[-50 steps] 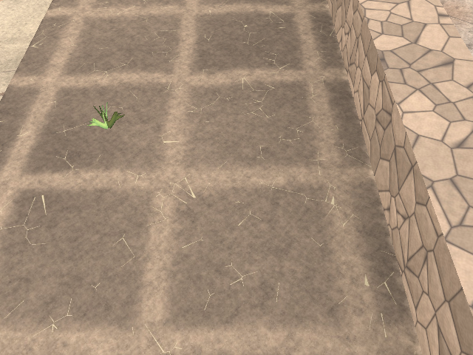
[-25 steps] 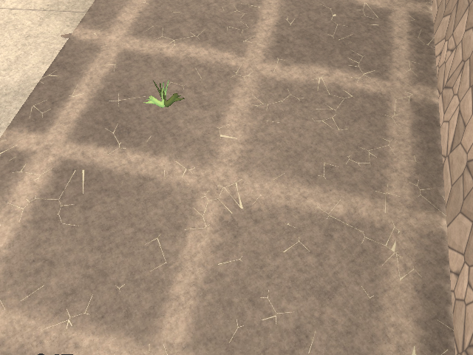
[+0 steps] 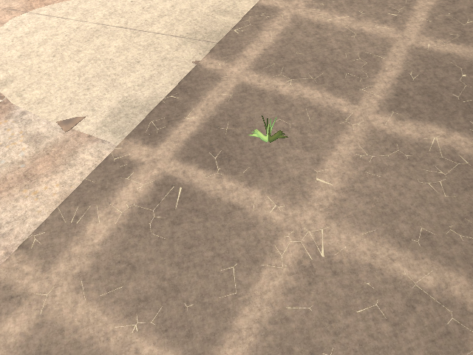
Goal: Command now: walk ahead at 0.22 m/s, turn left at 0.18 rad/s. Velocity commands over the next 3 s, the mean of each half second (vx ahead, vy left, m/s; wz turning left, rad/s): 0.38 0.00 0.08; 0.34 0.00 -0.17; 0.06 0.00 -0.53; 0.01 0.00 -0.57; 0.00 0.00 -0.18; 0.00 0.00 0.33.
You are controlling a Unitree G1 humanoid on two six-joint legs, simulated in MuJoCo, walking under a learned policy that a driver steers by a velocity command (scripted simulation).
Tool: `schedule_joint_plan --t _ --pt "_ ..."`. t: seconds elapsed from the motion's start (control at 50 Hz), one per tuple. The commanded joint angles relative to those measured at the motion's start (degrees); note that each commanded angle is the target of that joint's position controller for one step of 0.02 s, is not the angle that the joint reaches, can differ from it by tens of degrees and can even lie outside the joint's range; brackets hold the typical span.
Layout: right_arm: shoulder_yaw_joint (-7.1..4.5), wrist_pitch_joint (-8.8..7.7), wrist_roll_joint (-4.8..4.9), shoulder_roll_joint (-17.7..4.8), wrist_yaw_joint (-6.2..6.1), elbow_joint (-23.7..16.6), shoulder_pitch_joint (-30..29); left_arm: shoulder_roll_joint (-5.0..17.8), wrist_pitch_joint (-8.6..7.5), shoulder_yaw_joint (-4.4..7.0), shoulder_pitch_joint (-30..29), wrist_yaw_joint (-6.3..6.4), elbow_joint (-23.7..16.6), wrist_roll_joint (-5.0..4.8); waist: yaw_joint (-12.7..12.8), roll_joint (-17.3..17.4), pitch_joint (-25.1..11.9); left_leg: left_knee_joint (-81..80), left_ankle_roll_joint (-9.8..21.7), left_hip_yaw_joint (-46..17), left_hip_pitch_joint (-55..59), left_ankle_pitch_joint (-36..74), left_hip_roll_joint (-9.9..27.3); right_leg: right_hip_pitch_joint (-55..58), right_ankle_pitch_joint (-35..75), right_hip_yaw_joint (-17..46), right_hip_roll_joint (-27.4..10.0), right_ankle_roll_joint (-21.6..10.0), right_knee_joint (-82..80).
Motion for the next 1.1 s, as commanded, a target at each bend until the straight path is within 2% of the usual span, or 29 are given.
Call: schedule_joint_plan --t 0.02,0.04,0.06,0.08,0.1,0.12,0.2,0.3,0.38,0.44,0.48,0.5,0.52,0.54,0.56,0.6,0.62,0.68,0.72,0.76,0.82,0.88,0.94,0.96,0.98,1.0,1.02,1.04,1.1 --pt "-1.31 -2.31 -0.05 -4.5 0.83 -2.8 0.6 11.4 -0.81 2.87 0.2 -0.43 -2.4 -1.13 -1.2 -11.4 -1.9 -16.5 4.0 5.3 8.8 7.9 -2.3 -1.1 -12.8 12.1 -10.0 -10.6 -10.7" --pt "-1.41 -2.77 -0.08 -4.6 0.79 -1.8 2.9 10.0 -1.31 2.29 0.8 -0.68 -1.9 -1.03 -2.5 -9.5 -2.2 -19.4 5.6 4.2 14.5 8.3 -1.7 -4.4 -12.4 11.2 -9.0 -8.9 -8.7" --pt "-1.57 -3.2 -0.2 -5.5 0.45 -0.9 7.4 6.4 -2.13 1.12 -0.4 -1.1 -2.2 -0.3 -4.6 -5.9 -4.3 -20.5 7.3 -2.9 22.9 7.4 3.7 -10.3 -11.8 8.3 -6.4 -5.6 -1.6" --pt "-3.12 -3.41 -1.17 -11.9 0.19 -0.1 11.3 1.8 -3.48 -0.15 -2.4 -1.57 -5.0 0.76 -4.7 9.2 -5.8 -22.7 12.8 -19.8 28.2 0.5 14.8 -21.9 -13.2 -2.5 1.7 -0.6 13.8" --pt "-3.95 -4.33 -1.45 -13.9 0.72 0.4 13.6 6.7 -4.44 0.99 -8.2 -1.15 -7.4 -0.18 -8.6 12.4 -0.9 -29.5 19.6 -31.7 23.2 -4.9 21.7 -29.4 -19.8 -0.3 1.5 0.2 22.7" --pt "-2.96 -5.47 -1.6 -10.8 0.7 0.7 12.1 9.9 -4.86 2.35 -8.1 -1.13 -7.3 -1.19 -7.2 9.9 3.3 -30.7 20.3 -31.3 22.0 -7.6 21.5 -33.2 -17.5 2.5 -1.1 -0.2 29.2" --pt "-1.33 -6.82 -0.71 -6.5 0.48 0.7 8.6 7.9 -5.66 2.39 -5.6 -2.18 -4.7 -0.06 -4.9 7.2 4.2 -32.7 16.2 -17.6 22.2 7.0 14.4 -34.3 -1.4 2.0 -3.7 -0.4 29.6" --pt "-1.77 -6.51 -0.62 -8.3 0.21 2.4 10.1 3.5 -6.02 0.47 -10.9 -3.42 -5.5 -0.17 -6.6 6.0 3.2 -32.5 14.7 -6.7 15.9 19.8 10.5 -23.1 10.5 -1.4 -1.2 1.9 13.2" --pt "-2.25 -6.56 0.28 -10.3 0.42 4.6 12.7 5.0 -6.11 0.39 -14.2 -4.11 -6.9 -0.71 -6.9 5.9 4.7 -32.1 14.6 -7.4 15.6 19.7 13.5 -18.7 11.6 -1.1 -0.1 0.2 6.6" --pt "-2.61 -6.16 0.34 -11.5 0.29 5.5 12.0 7.2 -6.28 1.13 -11.0 -4.1 -6.7 -0.68 -3.7 6.3 2.8 -27.4 13.0 -7.1 18.9 31.1 15.0 -13.0 8.6 -1.7 1.2 -2.7 4.2" --pt "-1.97 -5.74 -0.16 -10.1 0.04 5.7 12.0 10.7 -5.93 3.11 2.1 -3.07 -3.1 -0.42 3.2 4.4 -6.5 -10.0 10.1 -2.3 15.2 47.1 10.4 6.5 8.6 -3.6 3.4 -5.8 3.4" --pt "-0.63 -5.85 -1.7 -7.1 -0.22 4.5 12.6 14.6 -5.64 4.08 12.2 -2.29 -1.6 -0.05 7.0 -2.5 -15.3 8.5 7.9 -0.3 3.6 32.6 7.1 23.7 7.4 8.6 -7.0 -9.3 4.9" --pt "1.01 -6.9 -0.47 -0.6 0.02 3.7 20.7 18.5 -5.73 4.45 14.0 -2.91 -0.7 0.8 2.0 -20.8 -23.5 27.3 4.6 -2.1 -14.3 -7.0 -3.1 37.4 -11.7 38.1 -19.4 -17.5 -5.0" --pt "-0.33 -7.8 0.8 -7.6 0.39 4.5 15.6 12.3 -5.84 2.93 12.0 -2.84 -1.3 0.17 4.4 -14.0 -18.6 33.1 5.1 -7.1 -20.6 -7.7 -0.4 33.5 -19.9 42.1 -18.6 -15.9 -11.4" --pt "-1.11 -8.27 1.87 -10.0 0.78 2.8 9.8 10.6 -5.75 2.26 8.1 -2.56 -1.5 -0.03 3.7 -10.5 -9.9 33.7 5.8 -4.8 -24.3 -2.7 2.5 26.7 -17.3 34.0 -17.3 -14.0 -11.9" --pt "-0.84 -8.55 0.23 -8.4 0.44 2.2 5.9 8.9 -5.72 1.73 2.7 -2.69 -1.9 0.77 0.7 -3.8 -2.9 28.8 5.7 -2.9 -21.4 5.5 6.7 13.7 -4.3 23.4 -13.0 -13.2 -13.9" --pt "-0.86 -8.1 0.04 -7.6 0.47 2.7 7.2 7.9 -5.99 1.4 1.3 -2.7 -2.0 1.4 -1.1 -5.3 -2.7 27.3 5.6 -3.3 -18.0 7.9 8.1 9.9 -0.2 20.1 -11.3 -13.1 -15.4" --pt "-0.45 -6.44 -0.28 -5.3 0.09 3.5 8.2 7.4 -7.06 1.4 0.6 -2.79 -0.8 0.45 -3.0 -5.3 -1.3 22.9 4.1 -2.2 -16.0 10.1 8.9 4.9 5.9 14.0 -10.0 -14.4 -19.1" --pt "-0.28 -6.19 -1.55 -4.7 -0.58 1.7 4.0 8.4 -7.17 1.63 1.4 -2.51 0.4 0.44 -2.7 -3.4 1.7 16.5 2.0 -1.3 -17.5 13.1 8.4 2.9 20.5 11.0 -9.6 -15.0 -19.3" --pt "0.22 -6.74 -2.04 -3.3 -0.52 0.7 1.1 9.3 -6.48 1.91 1.9 -1.94 1.2 0.43 -2.3 -3.0 1.3 7.7 1.0 -0.4 -14.9 18.7 6.8 2.6 32.9 6.3 -7.2 -13.4 -17.0" --pt "0.56 -7.21 -1.68 -2.5 0.12 -0.6 -4.9 10.9 -5.18 2.43 5.0 -1.15 2.7 -0.32 0.2 -3.5 -0.5 -3.1 0.8 0.6 -9.8 28.0 3.0 3.3 33.9 4.4 -5.4 -11.1 -13.6" --pt "-0.21 -7.14 -1.43 -4.6 0.68 -1.7 -7.4 11.7 -4.02 2.77 6.3 -0.56 3.3 -1.15 0.4 -5.2 -1.7 -9.5 1.4 -1.7 -7.4 28.3 1.4 6.8 28.2 8.7 -6.9 -9.8 -9.2" --pt "-1.71 -7.53 -2.13 -7.7 0.48 0.0 -1.3 10.7 -3.15 2.79 3.4 0.14 2.4 -1.28 -3.6 -5.9 -4.6 -15.6 4.2 -1.8 1.6 28.8 1.3 7.5 24.3 12.2 -5.9 -6.8 0.1" --pt "-2.44 -7.78 -2.81 -10.2 0.02 0.4 2.1 8.2 -3.1 2.06 4.2 0.12 1.5 -0.68 -4.5 -2.4 -8.7 -16.5 6.4 -3.6 10.8 41.1 5.6 4.4 18.0 10.6 -1.6 -4.4 8.3" --pt "-2.83 -7.27 -3.93 -13.4 -0.61 -0.4 4.9 3.6 -3.15 0.66 9.1 -0.08 0.5 0.97 -2.9 9.8 -16.3 -11.6 11.8 -14.6 27.0 63.3 19.2 -7.9 -11.4 6.9 4.8 -0.9 24.6" --pt "-2.41 -5.96 -3.65 -11.7 -0.32 -1.1 4.8 4.1 -2.82 0.23 16.5 -0.13 1.1 -0.47 -1.3 18.9 -23.9 -14.2 19.7 -27.7 32.7 57.6 27.9 -16.4 -30.6 6.1 7.3 1.0 37.8" --pt "-1.61 -5.16 -2.63 -8.2 0.0 -2.1 2.7 9.6 -1.68 1.83 15.6 0.14 2.5 -1.34 -2.1 10.9 -21.2 -17.7 18.7 -26.5 27.3 43.0 24.9 -18.3 -26.1 7.9 4.3 2.3 43.6" --pt "-0.95 -4.69 -1.97 -6.0 -0.14 -2.2 0.0 10.7 -0.48 2.49 10.6 0.57 1.5 -1.53 -2.2 6.9 -15.0 -19.3 16.5 -20.6 22.4 32.2 21.8 -21.2 -21.9 5.9 2.5 3.2 45.3" --pt "-0.86 -4.25 -2.91 -6.2 -0.49 -1.4 -7.0 9.1 2.71 3.03 8.8 1.79 0.6 -0.87 0.2 8.2 -6.6 -25.4 15.1 -8.9 5.1 20.2 15.8 -15.3 -13.3 3.1 -0.2 5.7 43.2"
